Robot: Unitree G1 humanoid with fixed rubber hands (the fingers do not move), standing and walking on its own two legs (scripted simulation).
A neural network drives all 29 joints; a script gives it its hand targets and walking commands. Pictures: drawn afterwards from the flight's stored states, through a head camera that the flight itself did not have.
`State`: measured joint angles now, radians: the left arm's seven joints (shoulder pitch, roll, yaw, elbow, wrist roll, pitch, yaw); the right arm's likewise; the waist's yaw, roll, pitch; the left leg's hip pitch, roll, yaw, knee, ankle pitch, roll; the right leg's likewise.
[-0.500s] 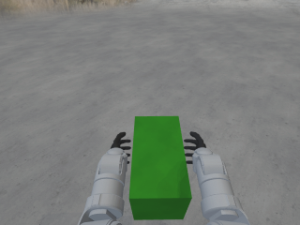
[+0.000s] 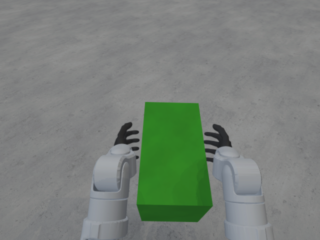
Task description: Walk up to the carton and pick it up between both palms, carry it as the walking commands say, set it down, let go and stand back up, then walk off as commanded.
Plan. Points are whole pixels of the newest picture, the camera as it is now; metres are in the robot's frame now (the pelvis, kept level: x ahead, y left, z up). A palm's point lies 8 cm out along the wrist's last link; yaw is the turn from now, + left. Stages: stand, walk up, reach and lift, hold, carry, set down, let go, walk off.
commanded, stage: carry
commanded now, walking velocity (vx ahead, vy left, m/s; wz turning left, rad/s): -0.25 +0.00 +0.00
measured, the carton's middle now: (170, 160) +0.34 -0.01 +0.01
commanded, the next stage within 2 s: none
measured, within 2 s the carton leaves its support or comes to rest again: neither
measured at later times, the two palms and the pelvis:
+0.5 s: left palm (121, 222) +0.15 +0.09 +0.11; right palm (259, 229) +0.14 -0.15 +0.11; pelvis -0.15 -0.02 +0.02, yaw -1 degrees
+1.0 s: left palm out of the picture +0.05 +0.13 +0.13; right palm out of the picture +0.06 -0.10 +0.13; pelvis -0.24 +0.00 +0.02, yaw +1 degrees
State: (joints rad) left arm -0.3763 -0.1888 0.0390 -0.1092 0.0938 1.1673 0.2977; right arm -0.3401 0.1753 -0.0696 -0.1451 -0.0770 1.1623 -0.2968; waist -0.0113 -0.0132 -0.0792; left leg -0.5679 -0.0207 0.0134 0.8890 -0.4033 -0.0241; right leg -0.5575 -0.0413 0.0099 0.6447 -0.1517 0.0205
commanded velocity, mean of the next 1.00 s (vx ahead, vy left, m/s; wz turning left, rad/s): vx -0.07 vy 0.00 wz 0.00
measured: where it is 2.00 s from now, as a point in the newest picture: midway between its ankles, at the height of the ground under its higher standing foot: outside the picture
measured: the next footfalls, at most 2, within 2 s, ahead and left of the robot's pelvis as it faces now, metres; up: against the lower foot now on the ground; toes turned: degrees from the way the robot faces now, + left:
left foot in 0.06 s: +0.05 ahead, +0.11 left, +0.00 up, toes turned +3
right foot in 0.36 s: -0.12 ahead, -0.12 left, +0.00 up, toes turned -6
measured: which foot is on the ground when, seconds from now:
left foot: up 0.00-0.04, down 0.06-0.40, up 0.42-0.64, down 0.66-1.00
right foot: down 0.00-0.06, up 0.08-0.34, down 0.36-1.00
